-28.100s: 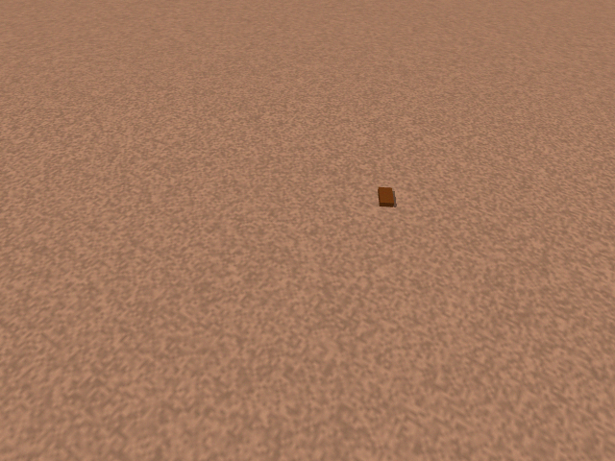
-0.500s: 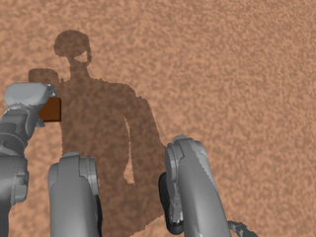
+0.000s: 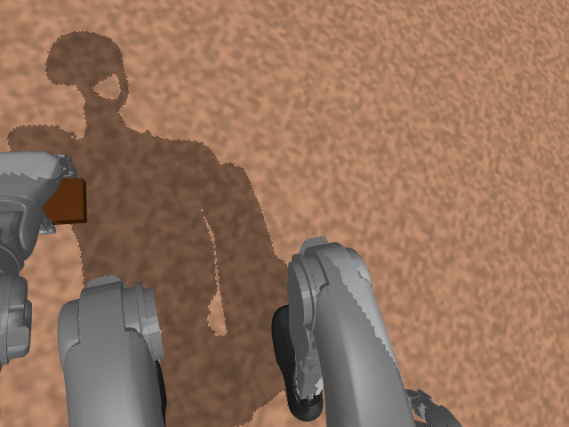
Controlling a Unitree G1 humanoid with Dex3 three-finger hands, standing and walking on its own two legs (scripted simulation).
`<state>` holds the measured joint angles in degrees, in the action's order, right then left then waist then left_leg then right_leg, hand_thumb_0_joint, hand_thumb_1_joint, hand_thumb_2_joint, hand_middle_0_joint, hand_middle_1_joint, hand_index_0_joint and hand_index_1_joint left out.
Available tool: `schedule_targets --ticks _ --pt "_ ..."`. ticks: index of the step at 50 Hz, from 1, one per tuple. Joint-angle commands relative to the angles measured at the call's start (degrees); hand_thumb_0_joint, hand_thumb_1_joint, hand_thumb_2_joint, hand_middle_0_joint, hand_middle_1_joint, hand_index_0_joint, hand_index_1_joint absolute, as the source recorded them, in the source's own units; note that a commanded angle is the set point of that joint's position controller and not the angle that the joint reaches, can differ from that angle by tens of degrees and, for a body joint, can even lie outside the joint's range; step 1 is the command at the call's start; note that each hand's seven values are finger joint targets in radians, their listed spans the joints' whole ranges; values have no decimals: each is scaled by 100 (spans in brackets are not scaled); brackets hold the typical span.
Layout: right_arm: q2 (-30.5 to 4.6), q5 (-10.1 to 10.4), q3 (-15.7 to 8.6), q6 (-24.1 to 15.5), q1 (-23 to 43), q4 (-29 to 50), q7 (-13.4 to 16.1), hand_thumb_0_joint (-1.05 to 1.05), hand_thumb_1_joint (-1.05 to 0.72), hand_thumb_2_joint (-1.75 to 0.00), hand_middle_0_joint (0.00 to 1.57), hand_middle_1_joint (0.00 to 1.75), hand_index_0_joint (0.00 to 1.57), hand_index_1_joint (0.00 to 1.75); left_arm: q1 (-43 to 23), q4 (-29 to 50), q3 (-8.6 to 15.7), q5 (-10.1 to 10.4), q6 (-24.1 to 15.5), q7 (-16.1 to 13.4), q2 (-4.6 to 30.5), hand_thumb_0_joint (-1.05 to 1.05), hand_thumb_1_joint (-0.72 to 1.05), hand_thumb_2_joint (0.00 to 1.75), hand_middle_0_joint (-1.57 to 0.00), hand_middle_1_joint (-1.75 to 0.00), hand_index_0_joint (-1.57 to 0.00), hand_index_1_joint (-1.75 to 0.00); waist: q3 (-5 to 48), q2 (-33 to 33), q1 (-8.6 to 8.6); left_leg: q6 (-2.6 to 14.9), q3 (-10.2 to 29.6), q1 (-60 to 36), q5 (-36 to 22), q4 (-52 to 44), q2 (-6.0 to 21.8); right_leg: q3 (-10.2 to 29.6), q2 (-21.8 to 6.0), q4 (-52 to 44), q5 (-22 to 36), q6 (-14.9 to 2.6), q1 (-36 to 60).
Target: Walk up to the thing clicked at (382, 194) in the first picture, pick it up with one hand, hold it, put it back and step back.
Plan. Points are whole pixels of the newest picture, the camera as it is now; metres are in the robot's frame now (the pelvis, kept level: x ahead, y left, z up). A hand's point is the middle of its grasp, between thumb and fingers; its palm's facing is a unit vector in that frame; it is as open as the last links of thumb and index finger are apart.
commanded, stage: rest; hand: left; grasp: from above
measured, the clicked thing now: (43, 202) +0.45 +0.26 -0.24
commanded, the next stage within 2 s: open in 0.94 s
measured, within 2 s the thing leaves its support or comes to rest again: rests again in 0.52 s
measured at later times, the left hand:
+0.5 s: hand (49, 204) +0.44 +0.26 -0.25, palm faces -0.49 -0.09 -0.87, open 9.2 cm
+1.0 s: hand (48, 204) +0.45 +0.26 -0.26, palm faces -0.48 -0.08 -0.88, open 9.1 cm
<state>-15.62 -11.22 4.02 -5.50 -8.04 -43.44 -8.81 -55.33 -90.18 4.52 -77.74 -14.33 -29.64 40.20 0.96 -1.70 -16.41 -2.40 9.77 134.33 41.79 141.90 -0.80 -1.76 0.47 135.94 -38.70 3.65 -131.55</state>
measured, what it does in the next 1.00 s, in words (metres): stands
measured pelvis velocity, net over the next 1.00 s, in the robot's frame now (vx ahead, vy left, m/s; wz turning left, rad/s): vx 0.00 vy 0.01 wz -0.08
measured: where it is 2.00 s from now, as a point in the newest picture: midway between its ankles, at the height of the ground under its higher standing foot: (228, 407)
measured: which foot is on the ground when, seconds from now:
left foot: down 0.00-1.00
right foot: down 0.00-1.00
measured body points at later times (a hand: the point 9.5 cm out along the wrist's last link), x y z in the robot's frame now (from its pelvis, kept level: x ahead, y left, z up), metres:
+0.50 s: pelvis +0.01 +0.00 -0.02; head +0.28 +0.09 +0.33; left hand +0.47 +0.26 -0.20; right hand +0.04 -0.27 -0.10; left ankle +0.06 +0.13 -0.28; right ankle +0.10 -0.14 -0.28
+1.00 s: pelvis +0.00 +0.01 -0.02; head +0.27 +0.10 +0.33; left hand +0.47 +0.26 -0.21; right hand +0.03 -0.26 -0.09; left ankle +0.06 +0.13 -0.28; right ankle +0.10 -0.13 -0.28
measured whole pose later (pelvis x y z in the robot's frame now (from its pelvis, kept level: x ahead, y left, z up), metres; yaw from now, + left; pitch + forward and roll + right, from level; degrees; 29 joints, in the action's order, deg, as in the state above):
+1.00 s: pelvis +0.00 +0.01 -0.02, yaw -5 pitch +29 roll -13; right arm -18.1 -17.5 11.9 -11.8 -4.7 -43.4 -16.0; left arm -58.1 -102.5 6.4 -78.6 -15.0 -39.3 50.1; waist -6.2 -4.8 -21.0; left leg -1.5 14.1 135.1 43.6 148.8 -0.6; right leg -5.0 2.2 138.6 -38.5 4.7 -130.4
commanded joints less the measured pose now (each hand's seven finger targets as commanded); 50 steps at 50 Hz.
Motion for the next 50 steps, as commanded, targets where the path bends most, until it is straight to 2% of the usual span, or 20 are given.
schedule_targets --ticks 1,4,7,9,11,14,15,17,20,22,23,25,26,28,30,33,36,39,49,50 --pt "-1485 -78 -424 -70 -1145 -18 -40 0 -91 -90 20 30 20 30 -1926 837 206 74 41 -495 1388 0 83 60 -118 -44 -118 -44 4116 2147 -86 326 -756 -3000 -1448 -1389 1 -807 172 -1057 1546 -521 2057" --pt "-1508 -105 -374 -96 -1121 -35 -89 0 -89 -89 20 30 20 30 -1902 706 220 82 94 -557 1429 0 77 59 -115 -37 -114 -38 3967 2158 -88 335 -752 -2899 -1358 -1348 2 -822 186 -1084 1487 -520 2008" --pt "-1514 -189 -282 -158 -1125 -100 -180 0 -89 -89 20 30 20 30 -1918 303 57 84 109 -555 1199 0 74 55 -111 -37 -111 -37 3616 1936 -315 355 -692 -2670 -1229 -1239 11 -894 216 -1008 1423 -504 1946" --pt "-1625 -187 -298 -183 -1182 -58 -184 0 -89 -89 20 30 20 30 -1879 592 356 140 80 -623 1630 0 76 55 -113 -36 -113 -36 3922 2091 -147 350 -690 -2784 -1381 -1239 1 -884 197 -1027 1530 -487 2165" --pt "-1633 -237 -271 -194 -1148 -69 -231 0 -89 -89 20 30 20 30 -1839 562 340 112 79 -647 1622 0 78 56 -115 -36 -115 -36 3970 2067 -191 344 -671 -2806 -1441 -1204 20 -917 226 -992 1597 -475 2221" --pt "-1607 -286 -173 -250 -1105 -113 -305 0 -90 -89 20 30 20 30 -1857 143 135 102 61 -630 1380 0 80 56 -115 -38 -116 -38 3628 1936 -426 365 -654 -2608 -1363 -1042 31 -934 246 -943 1615 -459 2177" --pt "-1728 -287 -209 -255 -1104 -36 -299 0 -89 -89 20 30 20 30 -1963 500 416 103 -3 -696 1813 0 79 57 -115 -37 -115 -37 3811 2013 -316 361 -617 -2627 -1422 -1106 31 -967 244 -968 1645 -460 2284" --pt "-1678 -272 -160 -254 -1077 -75 -319 0 -90 -90 20 30 20 30 -1635 390 340 85 0 -731 1692 0 78 56 -114 -36 -114 -37 3925 2267 -178 305 -609 -2844 -1584 -1168 36 -960 258 -883 1715 -503 2320" --pt "-1814 -380 -172 -287 -1207 -90 -381 0 -90 -90 20 30 20 30 -1661 156 617 -42 -38 -830 1980 0 84 55 -119 -36 -119 -36 3591 2141 -421 318 -605 -2749 -1656 -971 50 -1025 256 -814 1856 -460 2297" --pt "-1825 -409 -132 -317 -1074 -56 -413 0 -90 -90 20 30 20 30 -1793 107 516 -57 -72 -843 1892 0 84 55 -121 -33 -120 -34 3430 2138 -476 312 -595 -2671 -1505 -894 52 -1037 266 -825 1740 -480 2151" --pt "-1825 -424 -129 -330 -1101 -96 -424 0 -90 -90 20 30 20 30 -1751 118 641 -54 -92 -879 2058 0 86 53 -121 -34 -121 -34 3427 2226 -449 313 -583 -2698 -1436 -940 59 -1045 264 -853 1676 -470 2198" --pt "-1871 -434 -132 -360 -1055 -65 -446 0 -90 -90 20 30 20 30 -1584 172 640 -14 -102 -924 2010 0 86 54 -122 -32 -121 -32 3557 2266 -400 295 -538 -2830 -1533 -976 65 -1092 274 -824 1736 -467 2236" --pt "-1852 -422 -105 -389 -955 -34 -471 0 -90 -90 20 30 20 30 -1637 113 456 -22 -116 -913 1854 0 87 52 -121 -33 -121 -33 3458 2325 -450 274 -521 -2833 -1483 -963 77 -1105 291 -768 1690 -486 2134" --pt "-1916 -481 -117 -410 -1051 -60 -508 0 -90 -90 20 30 20 30 -1594 102 597 -40 -128 -952 2010 0 89 51 -122 -34 -122 -34 3459 2319 -482 280 -510 -2853 -1497 -947 72 -1144 281 -763 1727 -452 2172" --pt "-1848 -469 -77 -431 -874 -16 -532 0 -90 -90 20 30 20 30 -1715 259 342 -10 -153 -958 1796 0 87 49 -122 -31 -122 -31 3542 2413 -461 272 -494 -2867 -1419 -966 80 -1121 307 -789 1668 -475 2181" --pt "-1892 -524 11 -455 -1038 -164 -591 0 -90 -90 20 30 20 30 -1624 -182 498 -44 -107 -995 1958 0 89 48 -122 -30 -122 -30 3298 2188 -624 303 -469 -2736 -1560 -844 92 -1171 300 -738 1855 -414 2227" --pt "-1968 -539 40 -444 -988 -163 -600 0 -90 -90 20 30 20 30 -1582 -325 543 -63 -130 -1070 2108 0 88 49 -123 -29 -123 -30 3104 2168 -569 301 -420 -2587 -1418 -922 90 -1187 304 -834 1689 -439 2195" --pt "-2061 -583 53 -526 -902 -110 -637 0 -90 -90 20 30 20 30 -1750 -463 341 -81 -121 -1065 1938 0 92 47 -124 -30 -125 -30 3016 2220 -707 289 -377 -2698 -1342 -910 96 -1244 326 -772 1636 -426 2054" --pt "-2105 -628 277 -682 -625 -49 -700 0 -90 -90 20 30 20 30 -1718 -777 115 -19 -74 -1154 1992 0 89 40 -123 -27 -124 -26 2746 2042 -763 312 -300 -2409 -1016 -926 122 -1246 377 -885 1366 -430 2134" --pt "-2082 -640 336 -677 -679 -57 -702 0 -90 -90 20 30 20 30 -1758 -715 217 0 -84 -1204 2114 0 88 41 -122 -28 -123 -27 2879 2039 -723 294 -252 -2489 -1123 -980 130 -1285 381 -888 1450 -427 2211"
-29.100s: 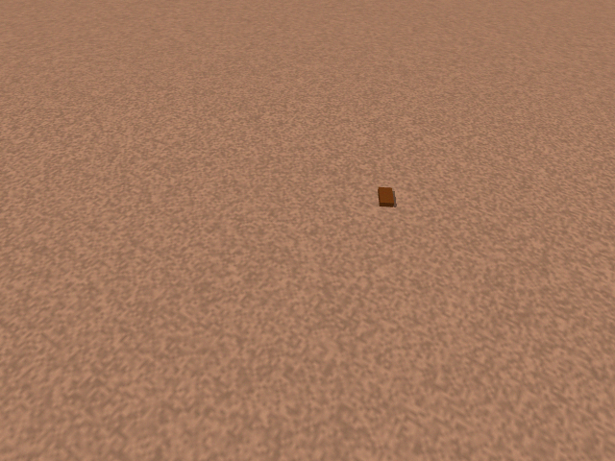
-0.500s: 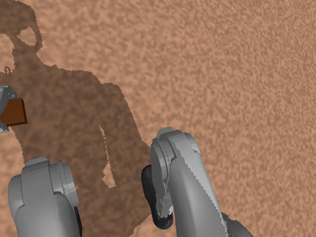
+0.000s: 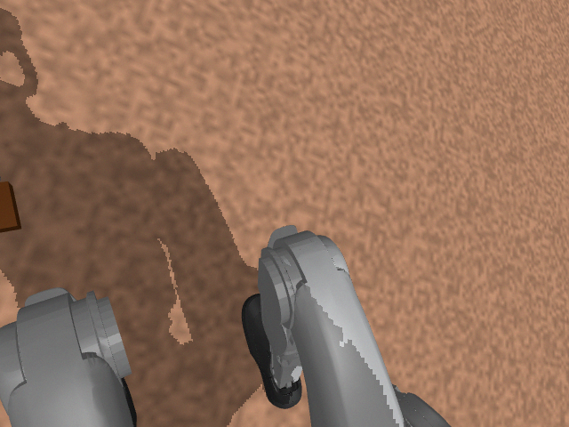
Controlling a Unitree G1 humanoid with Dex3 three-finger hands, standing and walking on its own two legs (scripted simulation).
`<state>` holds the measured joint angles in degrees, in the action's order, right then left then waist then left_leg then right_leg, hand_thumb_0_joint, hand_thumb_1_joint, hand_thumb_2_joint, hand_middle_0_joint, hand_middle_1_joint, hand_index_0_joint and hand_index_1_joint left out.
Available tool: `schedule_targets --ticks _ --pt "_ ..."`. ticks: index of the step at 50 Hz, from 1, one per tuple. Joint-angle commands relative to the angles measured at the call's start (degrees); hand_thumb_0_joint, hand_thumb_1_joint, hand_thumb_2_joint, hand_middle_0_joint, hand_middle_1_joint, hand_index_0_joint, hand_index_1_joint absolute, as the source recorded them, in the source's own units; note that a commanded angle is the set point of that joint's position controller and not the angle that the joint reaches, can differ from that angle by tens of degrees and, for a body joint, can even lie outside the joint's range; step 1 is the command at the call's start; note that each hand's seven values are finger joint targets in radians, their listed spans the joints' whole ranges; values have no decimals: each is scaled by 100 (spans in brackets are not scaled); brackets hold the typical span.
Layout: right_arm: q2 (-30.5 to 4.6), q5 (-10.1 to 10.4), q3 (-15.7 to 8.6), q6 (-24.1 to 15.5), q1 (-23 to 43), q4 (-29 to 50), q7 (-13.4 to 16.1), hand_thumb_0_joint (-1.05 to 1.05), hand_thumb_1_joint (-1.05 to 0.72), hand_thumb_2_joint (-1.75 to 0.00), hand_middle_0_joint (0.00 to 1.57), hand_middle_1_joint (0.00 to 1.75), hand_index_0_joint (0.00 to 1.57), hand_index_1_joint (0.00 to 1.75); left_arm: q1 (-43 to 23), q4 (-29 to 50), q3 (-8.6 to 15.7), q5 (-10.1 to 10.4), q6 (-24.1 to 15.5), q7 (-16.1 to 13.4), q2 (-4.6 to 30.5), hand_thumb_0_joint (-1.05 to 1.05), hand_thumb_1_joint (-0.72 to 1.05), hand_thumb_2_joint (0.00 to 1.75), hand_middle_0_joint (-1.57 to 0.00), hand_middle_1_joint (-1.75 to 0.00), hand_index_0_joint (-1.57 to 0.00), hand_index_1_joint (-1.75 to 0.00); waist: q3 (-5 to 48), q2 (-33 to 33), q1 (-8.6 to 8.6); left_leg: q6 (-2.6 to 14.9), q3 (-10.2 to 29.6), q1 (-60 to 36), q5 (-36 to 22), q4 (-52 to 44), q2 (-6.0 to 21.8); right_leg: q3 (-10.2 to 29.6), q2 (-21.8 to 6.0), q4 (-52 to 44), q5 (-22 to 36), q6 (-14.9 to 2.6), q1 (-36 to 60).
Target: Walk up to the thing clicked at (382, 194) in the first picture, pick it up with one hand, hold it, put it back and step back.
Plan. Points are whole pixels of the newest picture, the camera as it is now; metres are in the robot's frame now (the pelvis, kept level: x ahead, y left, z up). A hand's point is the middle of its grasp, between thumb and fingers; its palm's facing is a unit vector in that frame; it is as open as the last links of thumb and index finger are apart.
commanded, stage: open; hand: left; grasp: from above
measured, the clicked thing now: out of the picture +0.43 +0.29 -0.28
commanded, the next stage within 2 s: withdraw in 1.06 s
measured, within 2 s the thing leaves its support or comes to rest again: neither
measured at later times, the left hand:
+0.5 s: hand out of the picture +0.42 +0.29 -0.24, palm faces -0.47 -0.10 -0.88, open 10.2 cm
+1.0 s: hand out of the picture +0.43 +0.29 -0.25, palm faces -0.46 -0.12 -0.88, open 12.7 cm
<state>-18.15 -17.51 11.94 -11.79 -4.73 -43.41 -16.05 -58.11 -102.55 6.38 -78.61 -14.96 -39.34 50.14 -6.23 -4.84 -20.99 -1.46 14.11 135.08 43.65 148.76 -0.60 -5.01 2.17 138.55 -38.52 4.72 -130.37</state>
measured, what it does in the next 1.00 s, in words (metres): stands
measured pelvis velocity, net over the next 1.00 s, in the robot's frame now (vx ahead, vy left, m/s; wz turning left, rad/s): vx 0.00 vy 0.00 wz -0.02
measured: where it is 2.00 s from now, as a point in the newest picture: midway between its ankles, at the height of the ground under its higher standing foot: (205, 408)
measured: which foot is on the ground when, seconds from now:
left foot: down 0.00-1.00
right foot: down 0.00-1.00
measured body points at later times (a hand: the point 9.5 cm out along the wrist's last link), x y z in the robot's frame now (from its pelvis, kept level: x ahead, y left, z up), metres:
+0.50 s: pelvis +0.00 +0.00 +0.00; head +0.25 +0.13 +0.35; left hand +0.44 +0.29 -0.19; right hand +0.05 -0.25 -0.06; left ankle +0.05 +0.13 -0.26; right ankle +0.11 -0.14 -0.26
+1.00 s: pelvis +0.00 +0.00 +0.00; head +0.27 +0.12 +0.34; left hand +0.45 +0.29 -0.20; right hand +0.05 -0.26 -0.06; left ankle +0.05 +0.13 -0.26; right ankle +0.11 -0.14 -0.26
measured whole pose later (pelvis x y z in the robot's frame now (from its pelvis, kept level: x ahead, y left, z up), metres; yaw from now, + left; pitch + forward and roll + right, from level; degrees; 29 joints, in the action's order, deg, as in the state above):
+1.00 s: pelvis +0.00 +0.00 +0.00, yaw -1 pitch +28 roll -14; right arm -19.5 -17.4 14.0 -15.1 -3.7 -42.1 -18.4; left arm -58.9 -101.6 5.6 -76.7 -13.8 -39.0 52.2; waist -8.5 -6.0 -21.6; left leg -1.4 15.4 134.2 43.7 148.4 -0.6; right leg -6.3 2.3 137.1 -38.1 5.0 -128.8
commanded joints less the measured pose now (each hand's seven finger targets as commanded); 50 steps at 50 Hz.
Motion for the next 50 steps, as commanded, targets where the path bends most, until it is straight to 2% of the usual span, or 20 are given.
schedule_targets --ticks 1,3,4,7,8,10,12,20,22,25,28,32,34,36,39,46,47,48,49,50 --pt "-1864 1 -452 -73 -998 -52 8 0 -90 -90 20 30 20 30 -1466 378 -30 62 -11 -231 1052 0 88 39 -122 -27 -123 -26 3401 2400 -323 192 -669 -2517 -1257 -1658 99 -979 180 -1071 1392 -538 1926" --pt "-1890 -4 -465 -102 -913 -15 4 0 -90 -90 20 30 20 30 -1442 377 -145 83 3 -220 980 0 79 42 -113 -30 -114 -29 3414 2350 -319 206 -684 -2534 -1257 -1595 116 -958 218 -1129 1430 -523 2019" --pt "-1843 -42 -373 -105 -1027 -4 -23 0 -89 -90 20 30 20 30 -1489 351 -41 83 -9 -232 1061 0 71 41 -105 -32 -106 -31 3444 2324 -374 210 -667 -2555 -1316 -1620 108 -997 198 -1141 1476 -514 2064" --pt "-1869 -23 -337 -148 -955 6 -57 0 -90 -90 20 30 20 30 -1494 397 -114 115 18 -211 1072 0 47 41 -87 -32 -87 -32 3392 2342 -367 214 -665 -2552 -1345 -1578 117 -986 212 -1157 1541 -499 2112" --pt "-1900 -18 -340 -130 -976 -11 -40 0 -89 -90 20 30 20 30 -1565 488 -65 130 13 -245 1175 0 39 42 -83 -33 -83 -33 3505 2354 -347 206 -638 -2565 -1352 -1653 129 -993 231 -1193 1511 -515 2193" --pt "-1872 -4 -324 -192 -870 16 -63 0 -90 -90 20 30 20 30 -1495 348 -181 134 40 -208 1001 0 27 39 -75 -35 -76 -34 3190 2428 -373 185 -629 -2530 -1168 -1661 121 -999 194 -1117 1362 -522 1968" --pt "-1891 -21 -314 -198 -891 36 -72 0 -90 -90 20 30 20 30 -1471 377 -181 114 33 -236 1034 0 19 43 -70 -36 -70 -36 3327 2397 -372 186 -612 -2598 -1212 -1652 129 -1011 225 -1137 1424 -527 2052" --pt "-1927 -36 -316 -278 -799 44 -125 0 -90 -90 20 30 20 30 -1543 483 -283 121 24 -279 958 0 2 55 -55 -52 -55 -51 3254 2524 -385 146 -556 -2695 -1165 -1702 148 -1037 220 -1133 1397 -524 1991" --pt "-1965 -25 -328 -293 -765 18 -123 0 -90 -90 20 30 20 30 -1685 623 -252 131 33 -328 1061 0 -1 57 -51 -55 -52 -55 3340 2604 -346 123 -504 -2730 -1173 -1790 151 -1038 204 -1133 1352 -543 1961" --pt "-1959 -24 -307 -346 -835 37 -176 0 -90 -90 20 30 20 30 -1576 533 -310 144 72 -304 943 0 -7 62 -46 -60 -47 -60 3210 2407 -421 160 -552 -2607 -1181 -1674 144 -1042 212 -1181 1400 -511 2011" --pt "-1993 -20 -351 -355 -815 -17 -166 0 -90 -90 20 30 20 30 -1637 642 -215 155 74 -358 1116 0 -12 66 -42 -65 -42 -65 3382 2603 -343 130 -528 -2755 -1239 -1775 160 -1023 226 -1202 1414 -536 2057" --pt "-1982 -8 -352 -376 -785 -19 -199 0 -90 -90 20 30 20 30 -1622 663 -292 202 82 -329 1024 0 -19 71 -36 -71 -36 -71 3338 2506 -388 148 -553 -2665 -1249 -1684 163 -1012 226 -1219 1456 -512 2138" --pt "-2001 2 -328 -366 -941 24 -208 0 -90 -90 20 30 20 30 -1592 610 -153 171 99 -353 1155 0 -22 74 -33 -74 -33 -74 3497 2537 -408 162 -565 -2758 -1472 -1659 152 -1020 227 -1200 1664 -517 2228" --pt "-1966 16 -334 -369 -843 -23 -196 0 -90 -90 20 30 20 30 -1579 637 -192 195 111 -363 1140 0 -24 75 -32 -75 -32 -75 3435 2527 -350 157 -571 -2692 -1433 -1669 157 -996 227 -1213 1611 -519 2228" --pt "-1968 15 -338 -376 -836 -3 -211 0 -90 -90 20 30 20 30 -1580 527 -186 214 96 -307 1078 0 -27 79 -29 -79 -29 -79 3274 2601 -403 140 -564 -2691 -1263 -1713 156 -1033 207 -1162 1455 -532 2067" --pt "-1980 17 -322 -354 -968 35 -221 0 -90 -90 20 30 20 30 -1437 536 -61 216 108 -213 1255 0 -33 83 -22 -86 -23 -86 3468 2633 -357 149 -614 -2749 -1445 -1678 142 -1004 217 -1179 1616 -527 2291" --pt "-1985 30 -337 -345 -906 -6 -205 0 -90 -90 20 30 20 30 -1455 640 -41 251 106 -206 1279 0 -34 84 -21 -86 -21 -86 3553 2686 -281 130 -580 -2801 -1479 -1712 149 -1008 216 -1164 1612 -536 2223" --pt "-1979 25 -323 -355 -926 18 -219 0 -90 -90 20 30 20 30 -1370 473 -112 228 121 -165 1229 0 -35 85 -21 -86 -21 -86 3478 2699 -364 139 -616 -2807 -1523 -1652 149 -997 220 -1142 1687 -532 2260" --pt "-1978 24 -307 -342 -988 50 -219 0 -90 -90 20 30 20 30 -1410 608 -15 265 101 -165 1288 0 -37 87 -19 -89 -19 -88 3586 2687 -340 129 -573 -2856 -1652 -1700 159 -1026 229 -1143 1780 -531 2351" --pt "-1988 74 -320 -351 -942 38 -211 0 -90 -90 20 30 20 30 -1353 533 -76 270 120 -131 1227 0 -38 88 -17 -90 -18 -89 3452 2685 -325 126 -575 -2847 -1615 -1664 151 -1012 206 -1078 1768 -534 2249"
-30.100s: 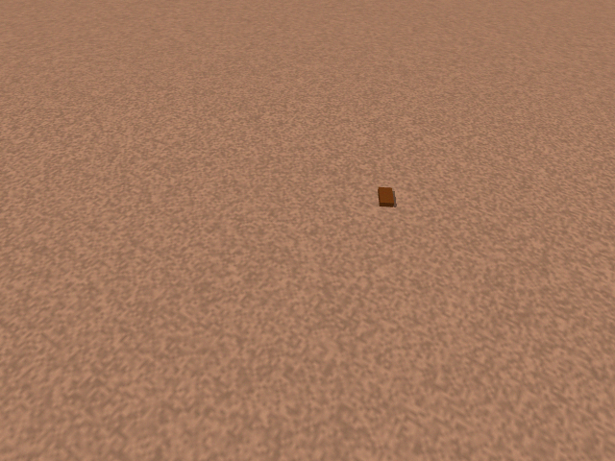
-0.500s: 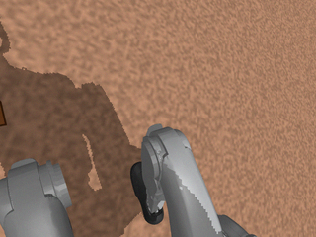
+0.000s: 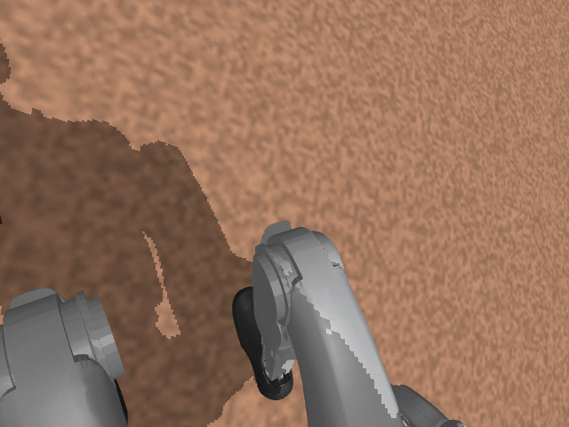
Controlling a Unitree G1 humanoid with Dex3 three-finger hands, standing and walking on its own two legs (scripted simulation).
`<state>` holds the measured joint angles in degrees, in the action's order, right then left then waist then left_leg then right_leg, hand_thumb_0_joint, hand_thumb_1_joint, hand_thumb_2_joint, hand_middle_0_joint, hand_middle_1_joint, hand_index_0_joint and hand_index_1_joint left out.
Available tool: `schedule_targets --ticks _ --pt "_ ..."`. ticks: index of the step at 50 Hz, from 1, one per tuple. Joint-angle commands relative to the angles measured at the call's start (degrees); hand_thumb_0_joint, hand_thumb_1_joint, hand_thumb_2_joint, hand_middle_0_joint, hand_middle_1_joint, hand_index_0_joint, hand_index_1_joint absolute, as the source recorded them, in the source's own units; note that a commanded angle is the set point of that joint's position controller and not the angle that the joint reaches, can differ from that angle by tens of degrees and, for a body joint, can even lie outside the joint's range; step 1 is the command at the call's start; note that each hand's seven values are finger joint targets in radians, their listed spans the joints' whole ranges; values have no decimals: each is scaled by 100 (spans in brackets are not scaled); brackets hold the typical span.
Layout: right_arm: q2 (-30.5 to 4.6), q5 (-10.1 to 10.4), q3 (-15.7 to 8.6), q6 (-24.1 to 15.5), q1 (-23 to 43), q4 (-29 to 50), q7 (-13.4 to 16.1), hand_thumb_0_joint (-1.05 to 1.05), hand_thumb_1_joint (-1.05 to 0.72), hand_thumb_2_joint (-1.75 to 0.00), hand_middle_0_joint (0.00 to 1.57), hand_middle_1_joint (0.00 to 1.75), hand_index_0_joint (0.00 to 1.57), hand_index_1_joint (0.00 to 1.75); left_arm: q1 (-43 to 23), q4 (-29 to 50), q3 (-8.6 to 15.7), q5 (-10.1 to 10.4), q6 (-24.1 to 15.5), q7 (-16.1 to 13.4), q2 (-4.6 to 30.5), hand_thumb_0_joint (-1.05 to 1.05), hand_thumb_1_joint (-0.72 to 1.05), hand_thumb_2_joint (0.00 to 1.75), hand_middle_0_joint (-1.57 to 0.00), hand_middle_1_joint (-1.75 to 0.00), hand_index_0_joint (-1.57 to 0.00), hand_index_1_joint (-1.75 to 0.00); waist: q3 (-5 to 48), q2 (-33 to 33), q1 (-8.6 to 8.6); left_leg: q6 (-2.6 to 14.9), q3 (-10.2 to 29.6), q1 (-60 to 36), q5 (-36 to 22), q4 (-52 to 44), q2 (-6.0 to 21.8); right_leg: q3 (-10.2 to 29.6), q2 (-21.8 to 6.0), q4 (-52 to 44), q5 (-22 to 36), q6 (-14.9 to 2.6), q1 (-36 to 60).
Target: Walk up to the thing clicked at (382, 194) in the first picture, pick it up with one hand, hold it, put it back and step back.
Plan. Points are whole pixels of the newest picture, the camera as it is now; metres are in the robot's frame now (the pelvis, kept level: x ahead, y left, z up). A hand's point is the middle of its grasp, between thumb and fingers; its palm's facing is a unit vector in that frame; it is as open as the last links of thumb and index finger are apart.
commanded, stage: open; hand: left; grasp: from above
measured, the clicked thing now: out of the picture +0.43 +0.30 -0.28
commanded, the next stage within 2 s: withdraw in 0.06 s
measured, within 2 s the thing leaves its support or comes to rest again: neither
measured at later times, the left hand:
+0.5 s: hand out of the picture +0.46 +0.32 -0.19, palm faces -0.27 -0.11 -0.96, open 13.8 cm
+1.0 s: hand out of the picture +0.40 +0.30 -0.09, palm faces -0.53 -0.10 -0.84, open 13.6 cm
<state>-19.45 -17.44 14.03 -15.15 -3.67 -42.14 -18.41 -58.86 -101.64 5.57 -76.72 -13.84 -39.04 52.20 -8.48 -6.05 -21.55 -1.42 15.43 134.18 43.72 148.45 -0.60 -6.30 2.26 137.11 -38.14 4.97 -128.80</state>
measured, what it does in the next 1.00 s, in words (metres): rises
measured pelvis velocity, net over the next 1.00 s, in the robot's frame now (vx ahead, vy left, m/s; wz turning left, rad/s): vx -0.01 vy -0.02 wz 0.14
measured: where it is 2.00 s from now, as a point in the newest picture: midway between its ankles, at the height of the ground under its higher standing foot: (197, 403)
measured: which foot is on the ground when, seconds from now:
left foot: down 0.00-1.00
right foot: down 0.00-1.00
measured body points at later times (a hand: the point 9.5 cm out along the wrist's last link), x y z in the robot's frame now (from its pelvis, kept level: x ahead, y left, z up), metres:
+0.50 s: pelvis +0.00 +0.00 +0.01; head +0.25 +0.11 +0.37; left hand +0.47 +0.32 -0.14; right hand +0.06 -0.26 -0.07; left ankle +0.05 +0.13 -0.26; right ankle +0.12 -0.14 -0.26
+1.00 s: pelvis -0.01 -0.02 +0.06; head +0.20 +0.07 +0.45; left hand +0.43 +0.30 -0.05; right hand +0.10 -0.29 -0.04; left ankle +0.05 +0.13 -0.26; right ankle +0.12 -0.14 -0.26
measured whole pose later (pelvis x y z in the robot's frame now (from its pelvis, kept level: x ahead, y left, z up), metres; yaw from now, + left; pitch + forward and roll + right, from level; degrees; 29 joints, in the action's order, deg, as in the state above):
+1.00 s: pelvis -0.01 -0.02 +0.06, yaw +8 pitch +33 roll -6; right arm -19.1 -7.0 4.4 -1.1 -8.2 -39.2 -7.7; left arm -57.0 -84.0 -2.2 -69.9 -13.7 -15.4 38.6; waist 3.8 0.1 -13.6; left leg -1.7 8.1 127.6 38.3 132.7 -0.7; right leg -1.5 -0.6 127.8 -36.0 3.0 -124.9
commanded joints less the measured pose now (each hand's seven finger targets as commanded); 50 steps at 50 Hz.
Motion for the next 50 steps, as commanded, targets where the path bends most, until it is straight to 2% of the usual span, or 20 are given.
schedule_targets --ticks 1,2,7,8,12,15,18,19,20,21,24,25,27,30,31,35,38,43,47,50 --pt "-1849 25 -528 18 -1070 -63 26 0 -90 -90 20 30 20 30 -1209 507 102 78 -15 -173 1140 0 -39 88 -17 -90 -17 -90 3871 2817 -216 134 -722 -2730 -1663 -1669 155 -889 238 -1008 1735 -563 2226" --pt "-1863 59 -540 37 -1091 -54 45 0 -90 -90 20 30 20 30 -1258 655 163 111 -27 -189 1200 0 -39 89 -17 -90 -17 -90 3941 2881 -171 118 -702 -2823 -1739 -1690 154 -892 223 -990 1790 -569 2228" --pt "-1833 33 -521 74 -1148 -48 49 0 -89 -90 20 30 20 30 -1290 554 100 75 -96 -124 1097 0 -41 91 -13 -95 -14 -94 3778 2840 -290 123 -706 -2784 -1625 -1668 153 -913 214 -966 1699 -568 2114" --pt "-1872 51 -553 63 -1073 -39 51 0 -89 -90 20 30 20 30 -1287 508 -7 61 -114 -101 1034 0 -41 91 -13 -95 -14 -95 3645 2804 -295 136 -738 -2662 -1502 -1621 160 -875 221 -970 1615 -566 2076" --pt "-1864 37 -553 119 -1147 -59 118 0 -90 -90 20 30 20 30 -1404 792 202 48 -189 -192 1322 0 -45 94 -11 -98 -12 -96 3943 2897 -188 135 -737 -2750 -1527 -1693 152 -867 218 -1031 1590 -581 2159" --pt "-1849 42 -650 103 -1199 -38 65 0 -90 -90 20 30 20 30 -1472 992 288 -12 -105 -259 1247 0 -45 94 -10 -97 -12 -96 4083 3255 -186 58 -717 -3080 -1640 -1740 166 -915 168 -859 1689 -599 1964" --pt "-1803 119 -861 136 -1278 -91 13 0 -90 -90 20 30 20 30 -1409 1447 555 101 128 -361 1205 0 -48 96 -8 -99 -9 -98 4468 3557 21 21 -808 -3221 -1815 -1835 156 -833 161 -905 1825 -624 1969" --pt "-1754 134 -942 151 -1312 -51 -21 0 -90 -90 20 30 20 30 -1416 1659 551 163 226 -359 1067 0 -49 97 -8 -99 -8 -98 4632 3660 70 36 -880 -3228 -1849 -1830 147 -803 179 -972 1859 -631 1959" --pt "-1671 209 -982 155 -1198 -9 -61 0 -90 -90 20 30 20 30 -1525 1756 325 269 340 -291 733 0 -50 97 -8 -99 -8 -98 4579 3641 109 46 -918 -3126 -1717 -1884 136 -765 158 -1003 1742 -645 1794" --pt "-1668 272 -1070 179 -1252 -28 -78 0 -90 -90 20 30 20 30 -1585 2107 348 363 438 -236 739 0 -50 98 -8 -99 -8 -98 4818 3692 212 56 -933 -3202 -1694 -1996 126 -752 152 -1077 1700 -659 1773" --pt "-1634 583 -1380 351 -1404 -62 -105 0 -90 -90 20 30 20 30 -1251 2866 277 691 851 75 421 0 -51 99 -7 -100 -7 -99 5603 3916 581 44 -1061 -3574 -1992 -2296 87 -613 122 -1227 1873 -708 1817" --pt "-1579 718 -1451 441 -1369 -84 -99 0 -90 -90 20 30 20 30 -979 2684 108 806 1021 241 127 0 -51 99 -8 -99 -7 -99 5484 3650 634 73 -1096 -3410 -1945 -2342 93 -573 114 -1266 1847 -708 1727" --pt "-1527 911 -1616 622 -1516 -144 -56 0 -90 -90 20 30 20 30 -1180 2832 -146 1005 1265 656 -303 0 -50 100 -8 -98 -8 -99 5185 3196 556 120 -1096 -3238 -1728 -2557 76 -482 90 -1462 1665 -709 1623" --pt "-1424 1087 -1754 926 -1650 -89 76 0 -90 -90 20 30 20 30 -1248 3249 -341 1156 1415 1373 -376 0 -50 100 -10 -98 -9 -99 5325 2737 657 199 -1138 -3138 -1523 -2778 26 -306 78 -1770 1467 -731 2010" --pt "-1364 1109 -1759 1019 -1665 -72 126 0 -90 -90 20 30 20 30 -1239 3180 -470 1191 1410 1623 -560 0 -50 100 -11 -97 -10 -99 5182 2458 584 223 -1151 -3029 -1443 -2807 7 -261 70 -1865 1402 -724 2108" --pt "-1160 1224 -1736 1265 -1623 137 435 0 -91 -91 20 30 20 30 -1201 3095 -758 1247 1150 2483 -754 0 -48 98 -13 -96 -12 -97 4589 1483 495 348 -1278 -2455 -1124 -2890 -70 -50 37 -2309 1001 -695 2556" --pt "-1159 1222 -1663 1374 -1594 309 703 0 -90 -90 20 30 20 30 -1090 2994 -721 1199 838 2798 -628 0 -48 99 -13 -97 -12 -98 4213 1052 528 352 -1342 -2235 -930 -2936 -130 -9 -38 -2523 652 -709 2594" --pt "-1031 1135 -1458 1410 -1468 404 1045 0 -90 -90 20 30 20 30 -1395 2981 -571 1000 274 2618 -271 0 -44 96 -15 -94 -14 -95 4398 1207 691 324 -1418 -2383 -964 -2890 -137 95 -67 -2503 556 -704 2656" --pt "-1039 1023 -1319 1374 -1498 320 1132 0 -89 -90 20 30 20 30 -1440 2258 -685 662 -33 2140 -351 0 -43 95 -13 -96 -14 -96 4199 1314 500 336 -1401 -2269 -899 -2763 -115 80 -33 -2362 540 -671 2428" --pt "-1090 895 -1198 1311 -1540 287 1164 0 -89 -89 20 30 20 30 -1905 2001 -581 435 -220 1692 -76 0 -44 95 -12 -97 -13 -96 4373 1564 409 306 -1342 -2351 -936 -2602 -112 17 -30 -2136 554 -682 2190"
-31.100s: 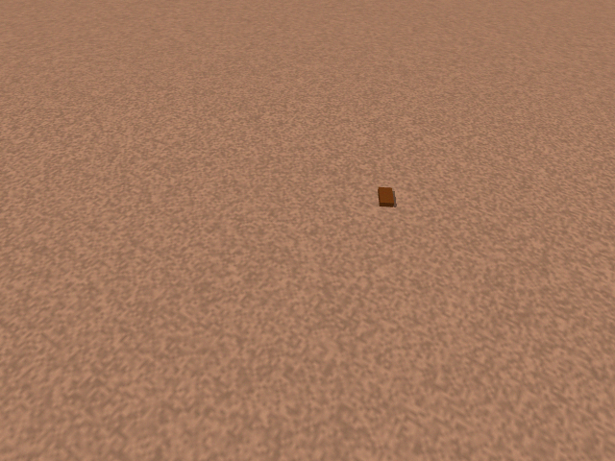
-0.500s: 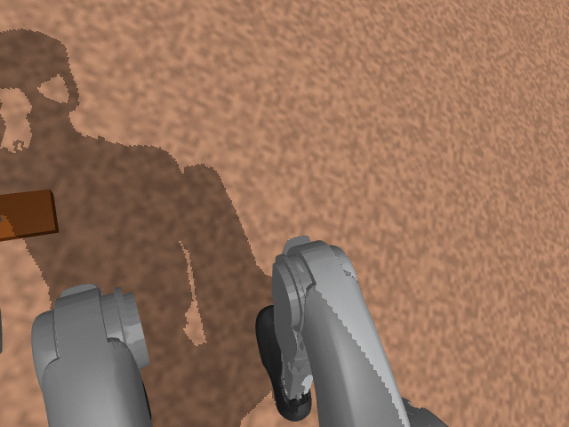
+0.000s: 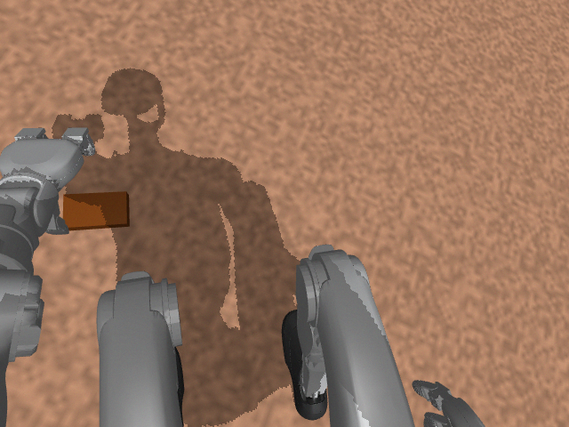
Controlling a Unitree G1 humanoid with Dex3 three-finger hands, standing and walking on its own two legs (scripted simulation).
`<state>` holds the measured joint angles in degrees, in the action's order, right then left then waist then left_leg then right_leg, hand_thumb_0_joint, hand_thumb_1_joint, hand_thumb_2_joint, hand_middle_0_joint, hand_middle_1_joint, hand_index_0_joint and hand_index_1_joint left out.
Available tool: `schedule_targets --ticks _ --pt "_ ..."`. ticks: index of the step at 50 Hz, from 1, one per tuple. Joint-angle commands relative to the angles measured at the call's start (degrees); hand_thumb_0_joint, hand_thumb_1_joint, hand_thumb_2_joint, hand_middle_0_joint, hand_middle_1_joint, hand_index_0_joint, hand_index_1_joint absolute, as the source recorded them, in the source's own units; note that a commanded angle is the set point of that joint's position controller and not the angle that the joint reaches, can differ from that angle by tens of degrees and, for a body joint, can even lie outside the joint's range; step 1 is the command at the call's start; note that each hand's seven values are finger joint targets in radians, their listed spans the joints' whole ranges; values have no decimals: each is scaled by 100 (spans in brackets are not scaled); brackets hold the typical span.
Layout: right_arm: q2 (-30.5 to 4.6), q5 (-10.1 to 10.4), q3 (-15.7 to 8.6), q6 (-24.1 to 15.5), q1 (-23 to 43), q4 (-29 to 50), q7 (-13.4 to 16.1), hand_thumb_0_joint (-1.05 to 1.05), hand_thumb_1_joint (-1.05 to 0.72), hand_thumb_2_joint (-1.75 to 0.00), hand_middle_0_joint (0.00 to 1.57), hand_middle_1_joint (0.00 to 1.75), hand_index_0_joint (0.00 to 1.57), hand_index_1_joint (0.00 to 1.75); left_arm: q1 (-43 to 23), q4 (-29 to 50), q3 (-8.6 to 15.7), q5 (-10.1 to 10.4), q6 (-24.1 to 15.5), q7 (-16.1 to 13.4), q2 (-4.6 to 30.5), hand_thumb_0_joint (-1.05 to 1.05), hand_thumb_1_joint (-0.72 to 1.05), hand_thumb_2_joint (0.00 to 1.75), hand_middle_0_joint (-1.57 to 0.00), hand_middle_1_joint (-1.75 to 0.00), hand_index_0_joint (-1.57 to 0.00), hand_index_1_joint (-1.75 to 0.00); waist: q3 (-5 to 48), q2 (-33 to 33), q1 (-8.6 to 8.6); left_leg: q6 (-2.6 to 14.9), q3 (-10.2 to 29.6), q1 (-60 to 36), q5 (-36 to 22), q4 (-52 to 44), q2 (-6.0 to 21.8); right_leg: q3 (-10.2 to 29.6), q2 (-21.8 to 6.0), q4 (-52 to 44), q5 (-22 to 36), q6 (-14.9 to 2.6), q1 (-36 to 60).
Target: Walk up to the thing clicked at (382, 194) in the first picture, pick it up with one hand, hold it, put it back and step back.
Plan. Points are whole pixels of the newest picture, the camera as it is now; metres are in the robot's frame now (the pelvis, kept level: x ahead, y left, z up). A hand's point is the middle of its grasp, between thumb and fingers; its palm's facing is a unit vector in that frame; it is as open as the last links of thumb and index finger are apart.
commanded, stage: withdraw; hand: left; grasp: from above
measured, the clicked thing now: (97, 210) +0.48 +0.25 -0.34
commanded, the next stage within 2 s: home in 0.04 s
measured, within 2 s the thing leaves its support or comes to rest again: neither
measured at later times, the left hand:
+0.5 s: hand (40, 171) +0.50 +0.28 -0.17, palm faces -0.33 -0.21 -0.92, open 11.7 cm
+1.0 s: hand out of the picture +0.30 +0.23 +0.06, palm faces -0.12 -0.86 -0.50, open 7.4 cm
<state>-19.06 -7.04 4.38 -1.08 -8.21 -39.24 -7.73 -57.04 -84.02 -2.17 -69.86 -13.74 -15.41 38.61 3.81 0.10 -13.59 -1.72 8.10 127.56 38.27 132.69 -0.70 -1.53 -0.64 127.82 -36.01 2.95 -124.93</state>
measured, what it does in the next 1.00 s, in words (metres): rises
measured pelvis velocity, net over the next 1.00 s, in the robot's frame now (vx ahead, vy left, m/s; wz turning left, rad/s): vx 0.02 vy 0.00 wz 0.06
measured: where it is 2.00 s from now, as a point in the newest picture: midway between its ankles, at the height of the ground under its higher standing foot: (240, 402)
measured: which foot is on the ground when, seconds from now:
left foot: down 0.00-1.00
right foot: down 0.00-1.00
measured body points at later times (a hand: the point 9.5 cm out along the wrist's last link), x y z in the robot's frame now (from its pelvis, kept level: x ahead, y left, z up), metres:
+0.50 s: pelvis +0.02 +0.01 -0.01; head +0.26 +0.06 +0.37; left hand +0.51 +0.29 -0.12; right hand +0.04 -0.24 -0.13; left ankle +0.09 +0.13 -0.32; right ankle +0.11 -0.14 -0.32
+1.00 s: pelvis +0.02 +0.00 +0.17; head +0.17 +0.04 +0.59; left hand +0.31 +0.28 +0.09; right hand +0.26 -0.23 +0.07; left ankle +0.08 +0.13 -0.32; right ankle +0.11 -0.14 -0.32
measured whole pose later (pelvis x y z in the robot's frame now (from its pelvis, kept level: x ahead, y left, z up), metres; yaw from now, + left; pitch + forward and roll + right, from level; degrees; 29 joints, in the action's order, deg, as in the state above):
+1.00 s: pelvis +0.02 +0.00 +0.17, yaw +3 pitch +29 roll -4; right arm -15.5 1.6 -0.8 -2.4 -2.2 -30.1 -0.4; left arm -5.0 -17.0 1.3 -13.7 11.8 -2.6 20.9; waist 11.0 1.4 -2.4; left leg -1.4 5.6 95.8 37.1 103.5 0.7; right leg -1.8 -1.8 99.7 -35.3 2.2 -93.7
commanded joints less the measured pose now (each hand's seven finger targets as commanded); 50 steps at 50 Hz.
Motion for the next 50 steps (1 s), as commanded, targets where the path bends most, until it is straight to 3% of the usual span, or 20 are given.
schedule_targets --ticks 1,4,6,9,11,12,13,16,18,19,20,24,25,27,29,32,36,41,45,50 --pt "-1166 -174 -231 -147 -1116 -24 98 0 -89 -89 20 30 20 30 -2268 167 263 -328 -267 -830 1377 0 -43 94 -13 -97 -14 -95 3200 1103 -408 314 -562 -1882 -392 -1032 -97 -543 256 -1113 352 -494 1607" --pt "-1270 -301 -193 -240 -1097 -33 126 0 -90 -89 20 30 20 30 -2487 -148 487 -572 -318 -1313 1798 0 -43 94 -13 -97 -14 -95 3288 1499 -440 267 -504 -2089 -331 -966 -69 -604 291 -917 279 -521 1410" --pt "-1296 -430 -132 -309 -1150 -63 111 0 -88 -89 20 30 20 30 -2415 -420 644 -707 -266 -1598 1973 0 -30 94 -26 -81 -23 -79 3180 1776 -513 237 -527 -2136 -298 -960 -67 -675 281 -798 302 -517 1353" --pt "-1351 -538 -158 -433 -1230 -144 64 0 -89 -89 20 30 20 30 -2657 -24 897 -726 -104 -1884 2221 0 -37 88 -17 -89 -18 -87 3525 2221 -508 211 -544 -2489 -379 -915 -55 -775 239 -656 524 -505 1253" --pt "-1364 -537 -268 -495 -1230 -72 -11 0 -88 -89 20 30 20 30 -2386 542 1105 -609 57 -1957 2364 0 -27 93 -25 -73 -23 -72 4091 2747 -331 160 -545 -2927 -727 -897 -19 -788 216 -451 807 -556 1242" --pt "-1379 -509 -320 -510 -1211 -90 -50 0 -89 -89 20 30 20 30 -2278 736 1190 -494 148 -1963 2373 0 -35 87 -18 -81 -20 -80 4327 2844 -259 153 -570 -2995 -909 -878 -22 -809 200 -407 977 -545 1226" --pt "-1362 -494 -339 -534 -1230 -70 -105 0 -88 -89 20 30 20 30 -2144 739 1133 -406 248 -1923 2172 0 -27 90 -24 -73 -22 -72 4314 2832 -331 153 -577 -2978 -973 -862 -31 -843 185 -371 1075 -539 1202" --pt "-1333 -346 -516 -515 -1384 -112 -234 0 -89 -90 20 30 20 30 -1743 1162 1172 -28 530 -1636 2035 0 -10 86 -23 -59 -21 -61 4765 2908 -100 148 -584 -3167 -1359 -968 -15 -832 190 -444 1394 -546 1375" --pt "-1321 -222 -645 -472 -1531 -157 -292 0 -89 -90 20 30 20 30 -1482 1519 1206 313 718 -1364 1929 0 2 82 -21 -51 -20 -52 5120 2798 114 162 -589 -3353 -1614 -1120 -21 -783 203 -568 1532 -550 1651" --pt "-1297 -171 -706 -465 -1621 -158 -327 0 -89 -90 20 30 20 30 -1159 1406 1186 514 822 -1204 1719 0 10 84 -21 -50 -20 -51 4950 2630 118 178 -590 -3307 -1620 -1164 -23 -763 192 -633 1547 -540 1699" --pt "-1263 -80 -763 -429 -1649 -201 -342 0 -89 -90 20 30 20 30 -1029 1796 1194 768 894 -1038 1621 0 18 82 -21 -46 -19 -47 5054 2632 288 165 -592 -3424 -1712 -1333 -23 -729 183 -733 1555 -545 1808" --pt "-1188 277 -954 -205 -1617 24 -342 0 -90 -90 20 30 20 30 -73 3006 1069 1644 1200 -233 1097 0 49 83 -20 -36 -19 -37 5252 1947 401 250 -578 -3528 -1795 -1711 -21 -604 204 -1251 1681 -508 2515" --pt "-1138 351 -946 -147 -1558 77 -322 0 -90 -90 20 30 20 30 274 3053 948 1900 1288 -1 768 0 57 82 -19 -33 -19 -33 4895 1588 340 287 -580 -3316 -1774 -1782 -23 -572 207 -1419 1743 -473 2671" --pt "-1096 444 -974 -69 -1429 219 -256 0 -90 -90 20 30 20 30 799 3689 925 2396 1372 435 502 0 73 86 -19 -29 -19 -30 4483 1090 358 324 -534 -3075 -1582 -1958 -33 -536 202 -1703 1660 -466 2842" --pt "-1041 510 -1003 -2 -1237 379 -163 0 -90 -90 20 30 20 30 1177 4536 881 2812 1433 818 386 0 89 90 -20 -30 -20 -30 4266 955 501 322 -500 -3145 -1368 -2215 -15 -467 185 -1992 1449 -498 2983" --pt "-935 602 -1037 39 -860 678 -37 0 -90 -90 20 30 20 30 1890 5332 865 3378 1536 1136 103 0 90 90 -20 -30 -20 -30 4100 800 639 297 -404 -3390 -931 -2666 18 -409 151 -2303 1029 -503 3091" --pt "-747 699 -1030 25 -484 976 187 0 -90 -90 20 30 20 30 2427 6408 893 4018 1600 1246 -102 0 90 90 -20 -30 -20 -30 3949 860 830 280 -374 -3967 -609 -3250 80 -297 122 -2783 750 -486 3389" --pt "-630 771 -982 -138 -160 1164 483 0 -90 -90 20 30 20 30 3209 6995 727 4736 1852 1181 -565 0 90 90 -20 -30 -20 -30 3531 726 838 285 -408 -4442 -171 -3903 85 -201 108 -3521 336 -466 3887" --pt "-583 850 -953 -280 52 1351 705 0 -90 -90 20 30 20 30 3792 7740 734 5311 2148 1144 -748 0 90 90 -20 -30 -20 -30 3644 813 893 261 -389 -5194 -265 -4401 112 -137 81 -4003 421 -448 4419" --pt "-401 910 -793 -421 234 1518 934 0 -90 -90 20 30 20 30 4775 8208 725 6125 2609 1072 -1041 0 90 90 -20 -30 -20 -30 3175 605 865 295 -396 -5668 -163 -5090 103 -44 70 -4779 276 -400 5203"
